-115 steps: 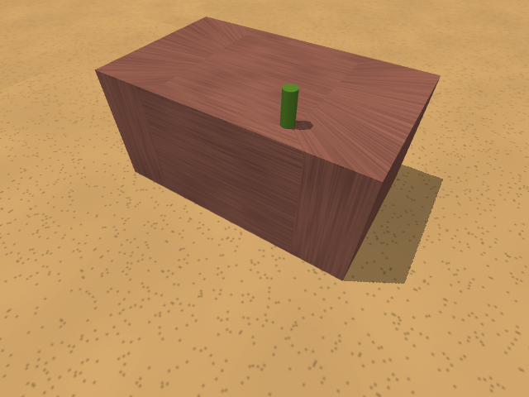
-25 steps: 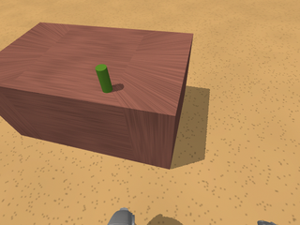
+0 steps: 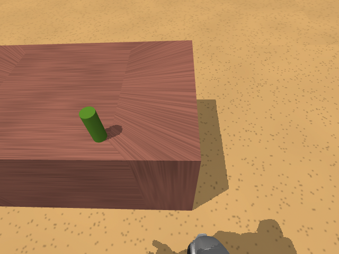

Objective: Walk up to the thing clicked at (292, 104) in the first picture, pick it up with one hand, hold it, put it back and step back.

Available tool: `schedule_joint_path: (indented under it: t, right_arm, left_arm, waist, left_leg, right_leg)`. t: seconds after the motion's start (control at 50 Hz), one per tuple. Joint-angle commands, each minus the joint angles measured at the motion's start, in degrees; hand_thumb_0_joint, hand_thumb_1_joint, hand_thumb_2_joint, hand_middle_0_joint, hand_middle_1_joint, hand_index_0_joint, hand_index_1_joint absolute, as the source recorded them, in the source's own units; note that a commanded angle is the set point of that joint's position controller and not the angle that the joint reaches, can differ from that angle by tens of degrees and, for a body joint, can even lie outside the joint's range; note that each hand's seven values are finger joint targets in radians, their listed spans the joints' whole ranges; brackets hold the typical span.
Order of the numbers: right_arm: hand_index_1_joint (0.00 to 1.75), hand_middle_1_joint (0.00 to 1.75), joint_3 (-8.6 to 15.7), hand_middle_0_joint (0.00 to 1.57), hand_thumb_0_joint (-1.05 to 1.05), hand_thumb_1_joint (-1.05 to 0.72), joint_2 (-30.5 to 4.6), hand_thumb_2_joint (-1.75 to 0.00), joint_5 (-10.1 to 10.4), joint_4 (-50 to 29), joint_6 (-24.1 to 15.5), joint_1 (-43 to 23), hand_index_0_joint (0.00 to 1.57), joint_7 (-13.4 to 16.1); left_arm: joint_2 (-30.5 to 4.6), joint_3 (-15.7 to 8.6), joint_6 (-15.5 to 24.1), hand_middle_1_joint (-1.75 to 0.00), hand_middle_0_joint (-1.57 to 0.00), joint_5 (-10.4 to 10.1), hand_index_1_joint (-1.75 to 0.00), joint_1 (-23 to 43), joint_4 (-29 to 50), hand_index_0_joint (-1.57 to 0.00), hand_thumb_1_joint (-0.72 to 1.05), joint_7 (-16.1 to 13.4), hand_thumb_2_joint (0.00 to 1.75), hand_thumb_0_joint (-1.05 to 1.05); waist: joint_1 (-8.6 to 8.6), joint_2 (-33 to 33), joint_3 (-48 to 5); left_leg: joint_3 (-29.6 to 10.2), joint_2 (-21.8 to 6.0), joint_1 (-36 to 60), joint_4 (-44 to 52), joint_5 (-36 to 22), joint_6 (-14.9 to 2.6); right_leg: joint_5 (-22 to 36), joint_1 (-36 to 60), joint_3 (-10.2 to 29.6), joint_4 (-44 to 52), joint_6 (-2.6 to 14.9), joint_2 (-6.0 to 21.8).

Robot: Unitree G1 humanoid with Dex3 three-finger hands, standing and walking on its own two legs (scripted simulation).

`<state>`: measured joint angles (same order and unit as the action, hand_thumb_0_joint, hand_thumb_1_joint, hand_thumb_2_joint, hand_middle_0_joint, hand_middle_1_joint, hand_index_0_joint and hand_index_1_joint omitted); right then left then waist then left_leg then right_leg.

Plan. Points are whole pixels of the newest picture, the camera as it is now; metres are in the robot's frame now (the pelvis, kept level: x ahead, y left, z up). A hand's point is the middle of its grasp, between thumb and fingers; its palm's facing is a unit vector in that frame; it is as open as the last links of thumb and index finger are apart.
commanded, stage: walk up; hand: left
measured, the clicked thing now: (94, 125) +0.55 +0.24 -0.09
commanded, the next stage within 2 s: none
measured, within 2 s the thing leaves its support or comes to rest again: neither
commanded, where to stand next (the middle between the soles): +0.12 +0.07 m, yaw -5 degrees
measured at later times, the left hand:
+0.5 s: hand out of the picture +0.15 +0.36 -0.16, palm faces -0.08 -0.92 -0.39, open 7.4 cm
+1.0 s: hand out of the picture +0.17 +0.33 -0.14, palm faces -0.12 -0.92 -0.37, open 7.4 cm
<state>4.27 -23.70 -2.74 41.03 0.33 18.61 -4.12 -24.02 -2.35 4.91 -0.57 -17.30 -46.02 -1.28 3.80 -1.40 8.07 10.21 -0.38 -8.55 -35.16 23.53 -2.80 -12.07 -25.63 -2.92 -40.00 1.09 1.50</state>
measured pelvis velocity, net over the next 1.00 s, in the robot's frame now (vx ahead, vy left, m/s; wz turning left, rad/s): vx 0.05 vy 0.07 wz -0.12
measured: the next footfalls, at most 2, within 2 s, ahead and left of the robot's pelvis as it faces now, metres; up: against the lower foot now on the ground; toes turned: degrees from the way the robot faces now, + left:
right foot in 0.02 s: +0.15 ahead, -0.09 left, +0.00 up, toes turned -3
left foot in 0.38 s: +0.13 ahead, +0.22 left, +0.00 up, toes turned -5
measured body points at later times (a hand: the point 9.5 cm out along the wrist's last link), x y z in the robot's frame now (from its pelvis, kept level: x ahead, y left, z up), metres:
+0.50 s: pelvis +0.05 +0.08 -0.01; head +0.06 +0.10 +0.44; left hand +0.16 +0.40 -0.13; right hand +0.08 -0.24 -0.12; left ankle +0.09 +0.23 -0.72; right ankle +0.08 -0.07 -0.69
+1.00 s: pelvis +0.05 +0.07 +0.00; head +0.06 +0.07 +0.45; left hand +0.18 +0.38 -0.12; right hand +0.10 -0.24 -0.12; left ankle +0.09 +0.22 -0.72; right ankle +0.04 -0.05 -0.72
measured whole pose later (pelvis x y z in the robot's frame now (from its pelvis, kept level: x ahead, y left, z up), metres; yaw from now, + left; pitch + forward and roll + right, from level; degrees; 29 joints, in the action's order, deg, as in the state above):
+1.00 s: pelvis +0.05 +0.07 +0.00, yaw -7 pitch -3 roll +1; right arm 0.4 -21.3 -0.6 57.1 -1.8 9.9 0.0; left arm -22.5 -2.1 0.0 0.7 -8.0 -57.6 1.3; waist -0.2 0.5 3.9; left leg 0.5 -3.6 -17.1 -37.4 17.8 1.9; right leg -21.1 -15.9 0.6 -39.6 0.1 0.9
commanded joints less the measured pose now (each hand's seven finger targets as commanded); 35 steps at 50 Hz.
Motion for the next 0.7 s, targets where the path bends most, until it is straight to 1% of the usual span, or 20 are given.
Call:
schedule_joint_path:
  t: [0.0,0.02,0.04,0.06,0.1,0.12,0.2,0.3,0.34,0.36,0.38,0.4,0.42,0.44,0.48,0.56,0.62,0.64,0.66,0.68]
  right_arm:
    - [0.30,0.30,1.8,0.20,0.00,-0.90,-6.5,-0.90,1.2,-7.8,-0.1,-1.8,0.20,0.8]
    - [0.30,0.30,1.2,0.20,0.00,-0.90,-5.0,-0.90,1.4,-7.1,0.7,3.0,0.20,1.0]
    - [0.30,0.30,2.8,0.20,0.00,-0.90,-10.0,-0.90,0.9,-5.2,2.3,4.1,0.20,1.7]
    - [0.30,0.30,3.7,0.20,0.00,-0.90,-11.9,-0.90,0.6,-4.6,3.0,4.0,0.20,2.1]
    - [0.30,0.30,4.0,0.20,0.00,-0.90,-12.8,-0.90,1.1,-3.0,2.9,1.7,0.20,2.2]
    - [0.30,0.30,3.8,0.20,0.00,-0.90,-12.5,-0.90,1.4,-1.8,2.9,2.6,0.20,2.2]
    - [0.30,0.30,2.8,0.20,0.00,-0.90,-9.8,-0.90,1.5,1.7,2.2,3.6,0.20,2.4]
    - [0.30,0.30,2.5,0.20,0.00,-0.90,-9.2,-0.90,2.3,5.0,0.1,1.3,0.20,3.1]
    - [0.30,0.30,2.7,0.20,0.00,-0.90,-9.7,-0.90,1.9,7.0,-0.9,4.1,0.20,4.0]
    - [0.30,0.30,2.8,0.20,0.00,-0.90,-10.6,-0.90,1.6,7.6,-1.5,4.5,0.20,4.5]
    - [0.30,0.30,3.2,0.20,0.00,-0.90,-14.6,-0.90,0.6,6.6,-2.2,2.5,0.20,4.8]
    - [0.30,0.30,3.7,0.20,0.00,-0.90,-19.5,-0.90,1.4,4.9,-2.4,-2.3,0.20,4.8]
    - [0.30,0.30,4.0,0.20,0.00,-0.90,-20.3,-0.90,1.5,4.4,-2.4,-7.0,0.20,4.7]
    - [0.30,0.30,3.4,0.20,0.00,-0.90,-18.0,-0.90,1.3,4.3,-2.6,-9.6,0.20,4.9]
    - [0.30,0.30,2.1,0.20,0.00,-0.90,-15.0,-0.90,0.9,4.7,-3.3,-8.5,0.20,5.2]
    - [0.30,0.30,2.4,0.20,0.00,-0.90,-16.1,-0.90,0.8,6.7,-3.3,-5.3,0.20,5.3]
    - [0.30,0.30,1.5,0.20,0.00,-0.90,-14.9,-0.90,1.6,6.1,-2.7,-7.2,0.20,5.4]
    - [0.30,0.30,1.0,0.20,0.00,-0.90,-13.6,-0.90,2.1,6.3,-2.4,-7.3,0.20,5.5]
    - [0.30,0.30,0.3,0.20,0.00,-0.90,-11.2,-0.90,2.7,6.2,-2.4,-6.2,0.20,5.6]
    - [0.30,0.30,-0.5,0.20,0.00,-0.90,-8.7,-0.90,3.2,5.6,-2.5,-5.9,0.20,5.8]
  left_arm:
    - [-16.1,-6.7,1.7,-0.30,-0.20,1.1,-0.30,-16.0,0.3,-0.20,0.90,-3.0,0.90,0.00]
    - [-19.6,-7.3,1.5,-0.30,-0.20,1.4,-0.30,-14.4,2.5,-0.20,0.90,-3.5,0.90,0.00]
    - [-19.0,-6.4,1.1,-0.30,-0.20,0.8,-0.30,-9.5,4.3,-0.20,0.90,-3.6,0.90,0.00]
    - [-19.4,-6.4,0.8,-0.30,-0.20,0.6,-0.30,-6.9,5.0,-0.20,0.90,-3.9,0.90,0.00]
    - [-16.5,-5.5,0.6,-0.30,-0.20,0.7,-0.30,-4.9,5.3,-0.20,0.90,-3.7,0.90,0.00]
    - [-15.5,-5.1,0.6,-0.30,-0.20,0.6,-0.30,-3.7,4.9,-0.20,0.90,-3.6,0.90,0.00]
    - [-13.4,-4.5,0.9,-0.30,-0.20,1.8,-0.30,-0.2,4.7,-0.20,0.90,-2.1,0.90,0.00]
    - [-13.7,-4.5,-1.7,-0.30,-0.20,2.4,-0.30,3.0,4.1,-0.20,0.90,-0.3,0.90,0.00]
    - [-12.2,-3.9,-3.3,-0.30,-0.20,1.8,-0.30,5.0,4.2,-0.20,0.90,0.2,0.90,0.00]
    - [-10.2,-3.3,-3.9,-0.30,-0.20,1.5,-0.30,5.0,4.0,-0.20,0.90,0.3,0.90,0.00]
    - [-6.4,-2.2,-4.4,-0.30,-0.20,0.8,-0.30,3.6,3.9,-0.20,0.90,0.3,0.90,0.00]
    - [-9.3,-3.1,-4.7,-0.30,-0.20,0.9,-0.30,4.5,2.8,-0.20,0.90,-0.3,0.90,0.00]
    - [-12.7,-4.2,-4.8,-0.30,-0.20,1.3,-0.30,5.0,1.2,-0.20,0.90,-0.5,0.90,0.00]
    - [-13.4,-4.4,-4.6,-0.30,-0.20,1.0,-0.30,3.6,-0.5,-0.20,0.90,-0.1,0.90,0.00]
    - [-11.2,-4.1,-4.4,-0.30,-0.20,0.5,-0.30,2.5,-2.2,-0.20,0.90,0.5,0.90,0.00]
    - [-9.4,-3.7,-4.6,-0.30,-0.20,0.7,-0.30,5.4,-2.7,-0.20,0.90,1.3,0.90,0.00]
    - [-8.0,-3.6,-4.0,-0.30,-0.20,1.2,-0.30,2.0,-5.4,-0.20,0.90,1.2,0.90,0.00]
    - [-9.1,-3.9,-3.6,-0.30,-0.20,1.7,-0.30,1.5,-6.3,-0.20,0.90,0.9,0.90,0.00]
    - [-11.8,-4.7,-3.2,-0.30,-0.20,2.3,-0.30,1.4,-6.6,-0.20,0.90,0.6,0.90,0.00]
    - [-15.0,-5.2,-2.8,-0.30,-0.20,2.8,-0.30,2.5,-5.9,-0.20,0.90,0.5,0.90,0.00]
  waist:
    - [-8.69,7.2,-13.1]
    - [-6.87,16.0,-15.1]
    - [-5.42,6.7,-12.0]
    - [-5.10,8.3,-10.7]
    - [-4.34,5.4,-5.8]
    - [-3.65,4.8,-5.2]
    - [-3.26,9.3,-6.1]
    - [-4.46,14.4,-8.0]
    - [-2.27,11.5,-8.6]
    - [-1.55,6.7,-8.2]
    - [-2.42,-5.0,-7.2]
    - [-2.41,-11.2,-5.1]
    - [-3.55,-10.1,-1.7]
    - [-5.21,-8.2,-0.7]
    - [-5.49,-9.7,-2.4]
    - [-3.15,-14.4,-6.0]
    - [-5.67,-12.9,-9.8]
    - [-6.08,-10.1,-11.0]
    - [-6.01,-4.0,-12.6]
    - [-5.22,4.7,-12.6]
  left_leg:
    - [-5.5,-5.3,-16.3,-18.0,-16.2,-2.56]
    - [-7.0,0.3,-23.6,-27.6,9.7,0.40]
    - [-13.4,-1.2,-22.4,-35.3,12.2,1.60]
    - [-13.9,-2.0,-24.0,-38.7,13.5,1.76]
    - [-15.9,-4.0,-23.8,-38.4,9.9,2.11]
    - [-16.1,-4.7,-22.5,-35.7,6.2,2.03]
    - [-12.0,-4.2,-16.8,-25.1,-0.3,2.72]
    - [-6.5,-1.1,-7.4,-6.8,-1.3,3.53]
    - [-5.5,0.3,-1.3,-0.2,-7.1,2.74]
    - [-9.6,-1.8,-1.7,4.9,-4.7,2.09]
    - [-27.5,-12.5,-3.0,12.5,2.6,-1.10]
    - [-41.9,-24.2,-13.4,19.2,8.4,-9.10]
    - [-44.1,-26.6,-19.9,19.8,9.3,-13.72]
    - [-36.9,-23.6,-20.1,16.4,4.9,-12.97]
    - [-24.7,-15.6,-12.7,10.7,-12.1,-7.75]
    - [-22.9,-14.6,-5.2,7.3,-20.4,-7.61]
    - [-17.9,-13.0,-5.7,0.3,-27.3,-6.19]
    - [-16.1,-11.9,-7.9,-3.0,-29.1,-4.32]
    - [-14.9,-9.7,-12.2,-7.9,-25.9,-1.53]
    - [-11.5,-5.2,-18.5,-12.9,-16.8,1.48]
  right_leg:
    - [9.9,29.0,11.2,11.6,4.20,4.5]
    - [9.8,30.8,33.8,16.2,9.37,19.5]
    - [1.0,22.5,39.2,19.4,14.24,23.8]
    - [-6.3,19.9,41.5,20.5,17.50,24.3]
    - [-9.7,11.5,32.8,22.0,14.48,18.8]
    - [-10.0,9.4,26.7,21.0,11.00,15.3]
    - [-3.2,4.8,15.3,17.6,9.97,9.3]
    - [-9.4,0.7,12.3,11.5,9.31,6.1]
    - [-8.1,-4.2,12.3,4.8,7.40,5.8]
    - [-9.2,-5.2,11.0,-0.2,5.91,4.2]
    - [-11.3,-9.8,9.6,-9.8,2.54,-1.3]
    - [-20.4,-6.5,7.4,-17.2,0.69,-3.7]
    - [-21.2,-2.9,9.8,-22.0,0.30,-1.3]
    - [-19.4,-1.0,9.8,-21.1,0.31,-0.2]
    - [-17.2,-3.3,8.8,-18.6,0.90,-1.6]
    - [-18.4,-0.3,3.6,-9.0,0.18,-1.0]
    - [-9.5,9.7,0.8,7.5,0.73,-2.4]
    - [-3.8,14.9,2.2,12.8,1.34,-1.7]
    - [3.4,20.4,9.6,12.9,2.85,2.0]
    - [11.0,22.9,22.1,13.0,6.21,9.6]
